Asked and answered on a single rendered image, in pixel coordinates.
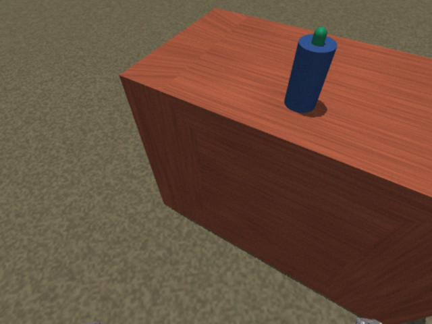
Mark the bottle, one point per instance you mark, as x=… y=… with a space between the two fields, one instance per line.
x=311 y=64

